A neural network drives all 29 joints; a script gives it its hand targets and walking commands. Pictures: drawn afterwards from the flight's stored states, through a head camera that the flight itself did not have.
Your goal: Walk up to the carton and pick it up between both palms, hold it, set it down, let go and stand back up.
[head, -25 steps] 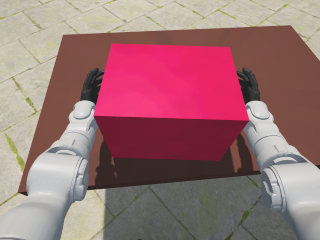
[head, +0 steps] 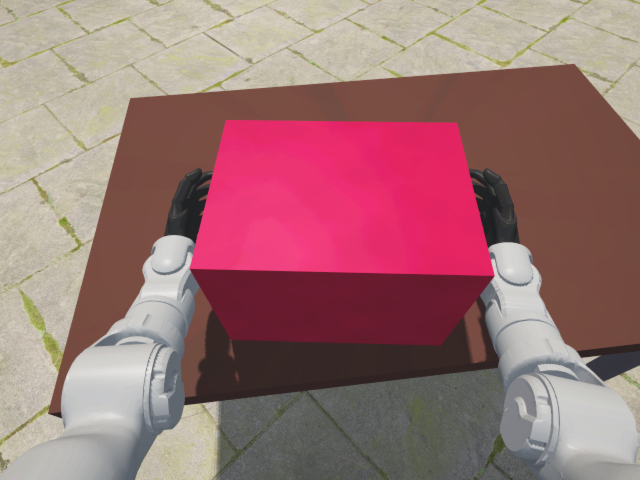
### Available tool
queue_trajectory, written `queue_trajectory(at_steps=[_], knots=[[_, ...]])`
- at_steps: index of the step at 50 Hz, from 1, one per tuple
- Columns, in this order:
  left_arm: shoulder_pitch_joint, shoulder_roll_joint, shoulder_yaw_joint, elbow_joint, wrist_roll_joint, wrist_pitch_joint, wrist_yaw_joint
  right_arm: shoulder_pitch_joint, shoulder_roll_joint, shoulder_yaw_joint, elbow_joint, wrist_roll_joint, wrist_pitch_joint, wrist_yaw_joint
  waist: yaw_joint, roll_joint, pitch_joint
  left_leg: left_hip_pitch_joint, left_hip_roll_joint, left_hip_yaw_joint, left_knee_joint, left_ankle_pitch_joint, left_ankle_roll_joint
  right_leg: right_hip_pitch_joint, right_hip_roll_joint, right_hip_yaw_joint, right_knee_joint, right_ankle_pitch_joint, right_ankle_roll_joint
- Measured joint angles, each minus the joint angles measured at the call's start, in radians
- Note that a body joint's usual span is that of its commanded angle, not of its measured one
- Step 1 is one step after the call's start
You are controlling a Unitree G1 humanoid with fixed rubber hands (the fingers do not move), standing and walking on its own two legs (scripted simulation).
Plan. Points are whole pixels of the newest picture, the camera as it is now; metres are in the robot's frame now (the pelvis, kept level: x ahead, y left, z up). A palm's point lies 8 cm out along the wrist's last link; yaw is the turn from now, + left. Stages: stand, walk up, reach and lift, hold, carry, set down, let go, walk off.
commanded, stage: reach and lift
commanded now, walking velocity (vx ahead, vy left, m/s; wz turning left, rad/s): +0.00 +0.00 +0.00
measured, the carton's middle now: (337, 237) +0.44 +0.00 +0.01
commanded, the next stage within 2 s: none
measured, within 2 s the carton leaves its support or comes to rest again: leaves its support in 0.08 s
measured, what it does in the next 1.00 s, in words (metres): stands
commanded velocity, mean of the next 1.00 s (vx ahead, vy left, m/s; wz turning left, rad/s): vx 0.00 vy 0.00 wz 0.00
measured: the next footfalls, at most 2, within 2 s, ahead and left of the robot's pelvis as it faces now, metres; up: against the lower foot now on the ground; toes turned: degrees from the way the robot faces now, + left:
none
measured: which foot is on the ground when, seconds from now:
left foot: down 0.00-1.00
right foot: down 0.00-1.00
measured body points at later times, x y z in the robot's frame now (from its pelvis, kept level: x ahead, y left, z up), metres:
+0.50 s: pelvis -0.02 -0.01 +0.00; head +0.05 +0.00 +0.45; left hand +0.42 +0.20 +0.06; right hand +0.41 -0.20 +0.07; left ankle +0.01 +0.11 -0.74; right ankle -0.02 -0.12 -0.74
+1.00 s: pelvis -0.01 +0.00 +0.00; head -0.01 +0.00 +0.45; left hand +0.40 +0.19 +0.11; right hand +0.39 -0.21 +0.11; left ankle +0.01 +0.11 -0.74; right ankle -0.02 -0.12 -0.74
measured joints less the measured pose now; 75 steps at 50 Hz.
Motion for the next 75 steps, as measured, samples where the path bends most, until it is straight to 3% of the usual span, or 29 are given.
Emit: queue_trajectory(at_steps=[10,14,24,35,43,50,63,75], knots=[[0.022,0.0,0.005,-0.007,0.054,-0.093,0.019,-0.012,0.003,-0.062,0.115,-0.079,-0.185,-0.017,0.007,-0.01,0.001,0.009,0.016,-0.002,-0.011,0.016,-0.012,0.025,0.012,-0.024,-0.045,0.033,-0.013],[0.005,0.002,0.009,0.007,0.063,-0.104,0.021,-0.029,-0.005,-0.065,0.15,-0.078,-0.213,-0.025,0.01,-0.021,0.01,0.009,0.017,-0.006,-0.032,0.038,-0.013,0.021,0.013,-0.031,-0.052,0.045,-0.019],[0.02,0.022,-0.079,0.0,-0.026,-0.051,0.025,-0.022,-0.009,0.048,0.132,0.025,-0.135,-0.04,0.011,-0.018,-0.012,-0.002,0.019,0.001,-0.051,0.054,-0.015,-0.002,0.013,-0.03,-0.049,0.05,-0.023],[0.129,0.013,-0.229,-0.102,-0.187,0.017,0.055,0.083,-0.044,0.271,0.009,0.221,-0.027,-0.065,-0.001,0.021,-0.056,0.011,0.01,-0.008,-0.016,0.018,-0.008,0.025,0.005,-0.038,-0.035,0.023,-0.014],[0.191,0.01,-0.285,-0.254,-0.247,0.131,0.09,0.157,-0.082,0.369,-0.15,0.349,0.099,-0.087,-0.004,0.025,-0.065,0.061,0.002,-0.012,-0.004,0.002,-0.003,0.07,-0.001,-0.03,-0.015,0.003,-0.008],[0.205,0.009,-0.243,-0.407,-0.203,0.31,0.1,0.162,-0.105,0.382,-0.249,0.414,0.238,-0.097,0.006,0.004,-0.033,0.159,-0.001,-0.007,-0.025,0.005,-0.003,0.157,-0.002,-0.015,-0.023,0.003,-0.007],[0.207,-0.016,-0.079,-0.596,-0.012,0.561,0.044,0.097,-0.072,0.303,-0.24,0.341,0.361,-0.068,0.005,-0.039,0.047,0.317,-0.003,-0.008,-0.091,0.034,-0.007,0.306,0.0,-0.008,-0.072,0.025,-0.012],[0.306,-0.036,-0.055,-0.88,0.029,0.752,0.039,0.168,-0.069,0.308,-0.411,0.359,0.468,-0.068,-0.015,-0.046,0.059,0.326,-0.005,-0.018,-0.09,0.034,-0.008,0.32,0.0,-0.014,-0.076,0.024,-0.013]])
